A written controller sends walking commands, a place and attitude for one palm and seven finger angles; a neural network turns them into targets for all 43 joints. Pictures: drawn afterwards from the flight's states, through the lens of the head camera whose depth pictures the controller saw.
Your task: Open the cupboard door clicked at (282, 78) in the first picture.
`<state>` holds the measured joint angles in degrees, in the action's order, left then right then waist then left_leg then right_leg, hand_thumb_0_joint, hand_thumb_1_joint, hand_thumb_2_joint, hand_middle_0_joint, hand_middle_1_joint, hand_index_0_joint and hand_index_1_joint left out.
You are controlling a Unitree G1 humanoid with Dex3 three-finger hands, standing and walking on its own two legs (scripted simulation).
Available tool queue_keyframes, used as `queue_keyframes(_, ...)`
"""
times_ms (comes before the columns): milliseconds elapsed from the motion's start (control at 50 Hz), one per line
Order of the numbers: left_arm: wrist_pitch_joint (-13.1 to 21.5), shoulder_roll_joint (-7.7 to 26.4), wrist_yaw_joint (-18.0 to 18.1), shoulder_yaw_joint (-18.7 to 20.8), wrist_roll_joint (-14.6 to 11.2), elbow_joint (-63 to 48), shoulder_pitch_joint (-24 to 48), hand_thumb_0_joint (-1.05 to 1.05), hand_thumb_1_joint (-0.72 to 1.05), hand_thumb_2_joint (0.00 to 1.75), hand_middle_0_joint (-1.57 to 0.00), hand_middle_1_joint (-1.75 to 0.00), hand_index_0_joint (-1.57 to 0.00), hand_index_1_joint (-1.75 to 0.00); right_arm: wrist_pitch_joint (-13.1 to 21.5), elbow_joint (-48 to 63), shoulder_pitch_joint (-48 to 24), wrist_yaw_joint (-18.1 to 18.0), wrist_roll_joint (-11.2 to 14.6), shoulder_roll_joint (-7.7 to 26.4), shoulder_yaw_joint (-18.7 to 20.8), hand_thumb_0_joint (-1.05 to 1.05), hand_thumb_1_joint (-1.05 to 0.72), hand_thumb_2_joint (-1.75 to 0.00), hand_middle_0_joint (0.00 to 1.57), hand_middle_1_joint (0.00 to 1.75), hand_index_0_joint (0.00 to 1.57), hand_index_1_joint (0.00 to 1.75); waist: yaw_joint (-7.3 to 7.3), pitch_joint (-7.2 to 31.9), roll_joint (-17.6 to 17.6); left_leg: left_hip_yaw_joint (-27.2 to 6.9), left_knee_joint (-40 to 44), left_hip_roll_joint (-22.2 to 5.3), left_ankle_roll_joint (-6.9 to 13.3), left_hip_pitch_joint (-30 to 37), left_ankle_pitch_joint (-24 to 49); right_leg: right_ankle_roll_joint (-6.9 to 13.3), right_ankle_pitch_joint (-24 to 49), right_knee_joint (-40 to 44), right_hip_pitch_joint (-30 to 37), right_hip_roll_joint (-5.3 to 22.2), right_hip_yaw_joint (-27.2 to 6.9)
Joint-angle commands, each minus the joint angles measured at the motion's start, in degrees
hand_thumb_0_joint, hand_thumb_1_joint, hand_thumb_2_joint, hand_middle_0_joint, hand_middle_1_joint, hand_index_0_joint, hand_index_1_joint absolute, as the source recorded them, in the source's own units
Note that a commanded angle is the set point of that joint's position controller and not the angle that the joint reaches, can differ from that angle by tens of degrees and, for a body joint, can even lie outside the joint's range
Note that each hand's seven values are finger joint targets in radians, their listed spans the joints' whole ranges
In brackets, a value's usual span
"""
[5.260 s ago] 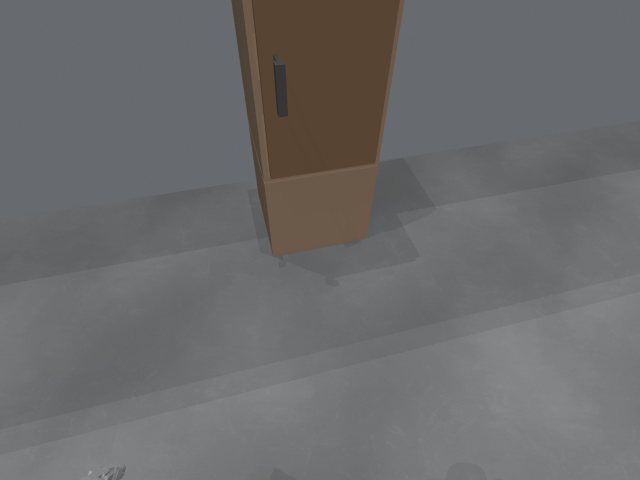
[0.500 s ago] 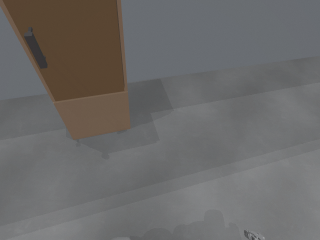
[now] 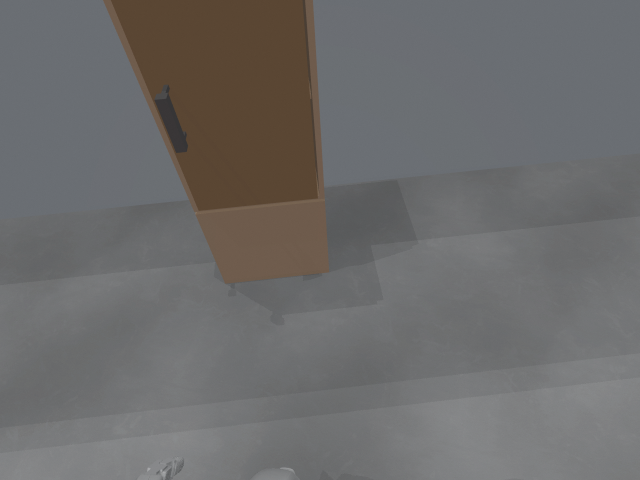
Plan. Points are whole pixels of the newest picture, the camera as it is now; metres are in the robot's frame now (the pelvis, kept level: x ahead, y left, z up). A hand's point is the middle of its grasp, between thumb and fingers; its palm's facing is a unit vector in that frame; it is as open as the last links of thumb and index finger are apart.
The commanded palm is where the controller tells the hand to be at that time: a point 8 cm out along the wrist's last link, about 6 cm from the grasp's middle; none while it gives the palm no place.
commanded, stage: turn to face it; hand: left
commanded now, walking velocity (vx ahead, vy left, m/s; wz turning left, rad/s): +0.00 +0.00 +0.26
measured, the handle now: (173, 118) +0.85 +0.37 -0.01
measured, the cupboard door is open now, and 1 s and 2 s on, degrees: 0 0 0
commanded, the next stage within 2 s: take the last steps up to it in 0.04 s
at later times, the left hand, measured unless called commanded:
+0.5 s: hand out of the picture -0.02 +0.25 -0.17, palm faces +0.17 -0.96 -0.20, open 7.4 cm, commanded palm none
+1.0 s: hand (191, 439) +0.21 +0.21 -0.15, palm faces +0.20 -0.95 -0.23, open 7.1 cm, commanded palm none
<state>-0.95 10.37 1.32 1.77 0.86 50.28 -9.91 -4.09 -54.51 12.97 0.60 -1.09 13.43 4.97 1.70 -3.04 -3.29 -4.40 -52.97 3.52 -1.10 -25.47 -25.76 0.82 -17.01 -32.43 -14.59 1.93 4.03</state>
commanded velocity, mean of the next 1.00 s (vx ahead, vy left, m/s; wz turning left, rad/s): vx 0.26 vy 0.02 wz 0.07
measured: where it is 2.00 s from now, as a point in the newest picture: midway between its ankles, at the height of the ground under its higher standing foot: (307, 446)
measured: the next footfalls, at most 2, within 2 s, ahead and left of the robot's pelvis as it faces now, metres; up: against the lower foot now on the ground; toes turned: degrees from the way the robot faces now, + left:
left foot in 0.32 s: +0.00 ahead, +0.15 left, +0.00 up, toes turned +10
right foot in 0.78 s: +0.25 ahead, -0.05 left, +0.00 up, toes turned +0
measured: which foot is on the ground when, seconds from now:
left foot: up 0.00-0.30, down 0.32-0.80, up 0.82-1.00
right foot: down 0.00-0.32, up 0.34-0.76, down 0.78-1.00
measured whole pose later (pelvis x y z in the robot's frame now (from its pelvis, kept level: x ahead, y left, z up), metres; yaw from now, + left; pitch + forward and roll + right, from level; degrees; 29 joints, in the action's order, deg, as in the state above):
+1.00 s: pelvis +0.18 +0.02 +0.01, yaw +9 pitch -1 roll +0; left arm 3.8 8.9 1.2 3.1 0.9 59.4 -13.8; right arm 0.3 -62.7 18.7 0.2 -1.7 9.7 3.8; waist 1.3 -0.7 -1.9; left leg 2.3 -63.1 -6.3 -0.1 -28.2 -15.0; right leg 4.1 -12.0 -24.8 -12.0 0.3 9.9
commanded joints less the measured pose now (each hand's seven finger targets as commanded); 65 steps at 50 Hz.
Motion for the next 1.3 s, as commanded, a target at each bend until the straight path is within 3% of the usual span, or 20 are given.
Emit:
queue_keyframes(0,1.6,10.3,0.7,2.8,0.4,-3.7,0.9,0.0,0.9,0.9,-0.2,-0.3,-0.2,-0.3,0.9,3.0,-0.1,0.4,-0.2,4.6,1.0,0.0,-0.9,-0.9,0.2,0.3,0.2,0.3,-0.35,-0.2,12.0,1.3,-16.1,-4.2,-1.5,-4.8,4.3,5.9,8.7,16.4,-0.6,15.2,-9.8)
queue_keyframes(180,1.7,13.2,0.3,4.0,1.1,2.4,-8.8,0.0,0.9,0.9,-0.2,-0.3,-0.2,-0.3,2.3,3.0,-5.2,0.3,0.3,2.0,-1.0,0.0,-0.9,-0.9,0.2,0.3,0.2,0.3,-5.32,3.4,15.1,7.4,9.5,-4.4,-1.7,2.5,-0.8,7.1,12.9,14.3,8.8,17.2,-8.9)
queue_keyframes(260,1.5,12.5,-0.4,3.9,0.5,4.1,-7.1,0.0,0.9,0.9,-0.2,-0.3,-0.2,-0.3,4.1,0.2,2.3,0.1,0.0,2.5,-1.4,0.0,-0.9,-0.9,0.2,0.3,0.2,0.3,-1.49,4.3,12.0,10.5,29.2,-3.6,0.0,18.7,7.3,2.9,-3.6,9.6,0.1,14.1,-4.5)
queue_keyframes(280,1.1,9.9,-0.7,3.3,0.0,3.4,-6.9,0.0,0.9,0.9,-0.2,-0.3,-0.2,-0.3,4.6,-0.7,5.4,-0.3,-0.1,5.8,-0.8,0.0,-0.9,-0.9,0.2,0.3,0.2,0.3,0.04,4.3,2.2,2.6,34.1,-9.1,2.2,26.7,4.9,0.1,-9.2,1.8,-9.1,10.1,-0.6)
queue_keyframes(300,1.0,5.6,-1.3,2.3,0.0,1.6,-5.7,0.0,0.9,0.9,-0.2,-0.3,-0.2,-0.3,4.7,-1.5,9.4,-0.6,-0.7,11.3,0.5,0.0,-0.9,-0.9,0.2,0.3,0.2,0.3,2.08,3.0,-15.1,-14.5,39.4,-22.1,7.5,30.4,-1.0,-2.8,-14.9,-12.3,-20.9,2.8,6.2)
queue_keyframes(320,1.0,6.1,-1.1,1.9,0.8,0.1,-1.0,0.0,0.9,0.9,-0.2,-0.3,-0.2,-0.3,4.5,-2.0,11.6,-0.7,-0.6,12.1,0.5,0.0,-0.9,-0.9,0.2,0.3,0.2,0.3,3.76,0.1,-15.7,-19.7,43.4,-25.6,11.1,25.8,-7.0,-2.2,-17.1,-20.7,-23.8,2.9,2.7)
queue_keyframes(380,1.6,6.0,-2.2,2.0,0.8,3.1,-0.4,0.0,0.9,0.9,-0.2,-0.3,-0.2,-0.3,5.7,-2.1,7.0,-1.9,-0.3,6.0,-1.5,0.0,-0.9,-0.9,0.2,0.3,0.2,0.3,0.79,-6.7,-6.9,-12.0,45.0,-20.3,10.7,18.6,-1.3,-1.7,-5.5,-29.5,-24.2,5.1,-1.7)
queue_keyframes(440,1.6,5.0,-2.6,1.6,0.7,6.0,-4.9,0.0,0.9,0.9,-0.2,-0.3,-0.2,-0.3,7.0,-2.8,7.0,-2.1,0.2,4.5,-1.9,0.0,-0.9,-0.9,0.2,0.3,0.2,0.3,-1.22,-3.0,-4.4,-4.5,43.6,-17.2,10.4,21.0,14.2,-2.8,-0.4,-28.5,-21.0,5.0,-0.6)
queue_keyframes(660,2.4,2.3,-2.7,1.2,0.3,3.5,4.6,0.0,0.9,0.9,-0.2,-0.3,-0.2,-0.3,7.7,-8.8,14.5,-2.5,-0.5,3.6,-1.5,0.0,-0.9,-0.9,0.2,0.3,0.2,0.3,0.92,-5.2,-3.7,-1.2,39.4,-18.5,11.0,23.9,29.4,-1.9,1.0,-7.8,-15.9,3.2,2.3)
queue_keyframes(720,3.2,3.5,-2.5,2.1,0.4,5.9,-3.3,0.0,0.9,0.9,-0.2,-0.3,-0.2,-0.3,7.6,-9.5,13.3,-2.5,-0.3,3.5,-1.6,0.0,-0.9,-0.9,0.2,0.3,0.2,0.3,-3.41,-2.1,-0.8,1.3,29.8,-16.1,8.9,19.0,34.8,-0.1,4.7,1.0,-0.1,-0.3,4.6)
queue_keyframes(740,3.9,5.6,-2.3,2.8,0.6,8.3,-11.3,0.0,0.9,0.9,-0.2,-0.3,-0.2,-0.3,7.9,-9.6,13.1,-2.4,0.2,2.9,-1.7,0.0,-0.9,-0.9,0.2,0.3,0.2,0.3,-6.95,2.0,2.4,4.0,19.6,-13.4,6.9,13.9,34.3,1.1,6.9,3.9,12.2,1.3,1.7)
queue_keyframes(760,4.8,10.9,-1.5,4.1,1.1,10.8,-20.5,0.0,0.9,0.9,-0.2,-0.3,-0.2,-0.3,8.4,-8.3,13.8,-1.7,0.8,0.4,-2.0,0.0,-0.9,-0.9,0.2,0.3,0.2,0.3,-10.03,9.3,13.1,9.1,2.8,-7.5,4.0,2.3,20.2,6.0,5.7,7.6,26.3,14.4,-14.7)
queue_keyframes(780,4.7,15.5,-1.2,4.8,0.2,11.9,-24.8,0.0,0.9,0.9,-0.2,-0.3,-0.2,-0.3,8.4,-6.5,14.2,-1.6,0.9,0.0,-2.1,0.0,-0.9,-0.9,0.2,0.3,0.2,0.3,-9.31,13.2,19.6,8.3,-13.4,-2.7,2.9,-6.2,-6.9,11.8,6.8,15.9,28.9,25.6,-33.2)
queue_keyframes(800,4.4,14.5,-1.0,4.8,-0.3,10.9,-20.4,0.0,0.9,0.9,-0.2,-0.3,-0.2,-0.3,7.8,-6.3,10.1,-1.5,0.9,0.9,-1.5,0.0,-0.9,-0.9,0.2,0.3,0.2,0.3,-9.36,9.4,14.3,3.2,-20.4,-5.8,3.5,-7.8,-5.7,12.8,-7.6,20.0,20.6,25.8,-34.7)
queue_keyframes(840,4.2,8.2,-0.4,3.3,-0.1,8.2,-10.3,0.0,0.9,0.9,-0.2,-0.3,-0.2,-0.3,7.0,-5.4,5.9,-0.8,0.0,-0.7,-1.3,0.0,-0.9,-0.9,0.2,0.3,0.2,0.3,-5.39,-1.5,6.0,2.6,-20.7,-10.4,3.3,-9.7,4.6,10.1,-14.5,23.0,5.5,21.8,-24.9)
queue_keyframes(920,5.3,2.7,-0.2,1.9,0.6,8.1,-7.8,0.0,0.9,0.9,-0.2,-0.3,-0.2,-0.3,4.8,-7.3,11.7,-0.2,-0.7,-3.8,-1.3,0.0,-0.9,-0.9,0.2,0.3,0.2,0.3,-0.33,-1.3,9.3,5.6,-11.5,-11.2,0.8,-2.6,11.7,6.5,-1.7,24.6,-3.0,14.3,-8.2)
queue_keyframes(1160,5.6,6.6,-0.6,2.1,0.6,11.9,-14.6,0.0,0.9,0.9,-0.2,-0.3,-0.2,-0.3,6.2,-0.5,-5.1,1.1,-0.3,-2.3,-2.0,0.0,-0.9,-0.9,0.2,0.3,0.2,0.3,-4.25,-2.6,8.8,9.5,14.4,-9.3,0.0,-3.2,12.9,8.2,14.2,20.6,8.4,15.1,-5.8)
queue_keyframes(1240,4.6,5.9,-0.4,2.1,0.3,12.5,-13.9,0.0,0.9,0.9,-0.2,-0.3,-0.2,-0.3,7.1,-2.9,2.0,0.2,-0.3,-0.4,-2.1,0.0,-0.9,-0.9,0.2,0.3,0.2,0.3,-0.55,0.4,6.4,11.9,26.1,-6.1,1.6,15.3,16.4,5.1,18.1,8.5,3.8,11.4,-1.4)
queue_keyframes(1260,4.4,4.2,-0.5,1.7,0.2,12.2,-14.5,0.0,0.9,0.9,-0.2,-0.3,-0.2,-0.3,7.7,-4.6,8.5,-0.4,-0.7,3.0,-1.4,0.0,-0.9,-0.9,0.2,0.3,0.2,0.3,1.76,4.2,-0.1,6.3,28.7,-10.9,3.5,26.1,21.5,2.9,14.5,-3.2,-2.0,7.5,1.5)
queue_keyframes(1280,4.4,0.9,-0.8,1.1,-0.2,11.2,-16.7,0.0,0.9,0.9,-0.2,-0.3,-0.2,-0.3,7.6,-5.6,13.6,-1.1,-1.1,8.6,-0.3,0.0,-0.9,-0.9,0.2,0.3,0.2,0.3,2.36,9.0,-12.3,-9.2,31.1,-23.8,9.2,35.6,29.6,0.3,-6.8,-17.8,-13.1,0.9,6.4)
